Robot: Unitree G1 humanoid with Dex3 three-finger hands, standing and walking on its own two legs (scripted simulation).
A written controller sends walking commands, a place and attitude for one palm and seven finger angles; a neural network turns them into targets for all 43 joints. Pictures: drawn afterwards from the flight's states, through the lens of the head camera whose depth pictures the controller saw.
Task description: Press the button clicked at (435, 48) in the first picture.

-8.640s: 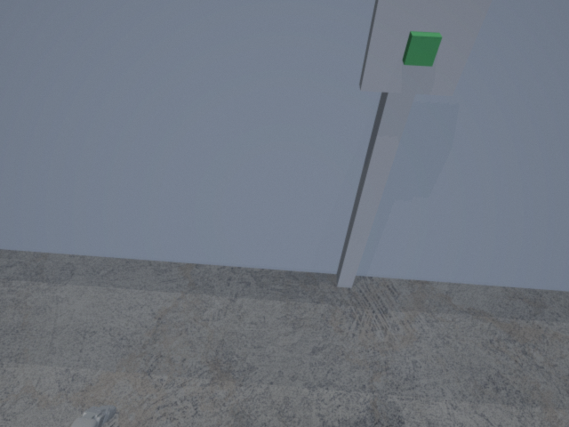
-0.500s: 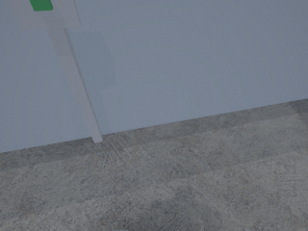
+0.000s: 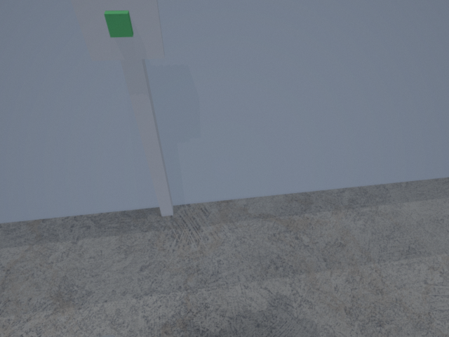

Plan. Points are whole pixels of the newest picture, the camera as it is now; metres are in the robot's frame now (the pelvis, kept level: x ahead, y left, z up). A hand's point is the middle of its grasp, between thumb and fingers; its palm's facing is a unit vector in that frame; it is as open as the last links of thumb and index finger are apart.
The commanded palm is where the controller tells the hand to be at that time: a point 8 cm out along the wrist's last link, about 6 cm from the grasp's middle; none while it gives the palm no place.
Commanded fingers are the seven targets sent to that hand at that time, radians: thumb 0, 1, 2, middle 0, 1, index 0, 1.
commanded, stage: take the last steps up to it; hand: left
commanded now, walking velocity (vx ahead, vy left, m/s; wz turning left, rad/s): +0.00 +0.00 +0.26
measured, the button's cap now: (119, 23) +0.76 +0.29 +0.19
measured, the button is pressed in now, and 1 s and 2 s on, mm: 0 0 0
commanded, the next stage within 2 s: come to a stop and stand still in 1.20 s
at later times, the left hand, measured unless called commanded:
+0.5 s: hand out of the picture -0.06 +0.12 -0.16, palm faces +0.22 -0.95 -0.22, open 7.3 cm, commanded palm none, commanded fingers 0.00 0.90 0.90 -0.20 -0.30 -0.20 -0.30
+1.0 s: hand (108, 327) +0.17 +0.24 -0.17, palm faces +0.15 -0.97 -0.19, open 7.4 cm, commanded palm none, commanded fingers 0.00 0.90 0.90 -0.20 -0.30 -0.20 -0.30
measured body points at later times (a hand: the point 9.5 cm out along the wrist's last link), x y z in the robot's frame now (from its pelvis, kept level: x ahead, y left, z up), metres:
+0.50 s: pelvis +0.02 -0.03 +0.01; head +0.01 -0.06 +0.45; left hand -0.07 +0.17 -0.14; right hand +0.05 -0.28 -0.16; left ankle +0.03 +0.13 -0.67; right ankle -0.02 -0.14 -0.74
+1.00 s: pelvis +0.14 +0.05 +0.00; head +0.12 +0.06 +0.45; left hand +0.17 +0.29 -0.15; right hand +0.16 -0.18 -0.15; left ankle +0.10 +0.13 -0.74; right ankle +0.22 -0.09 -0.66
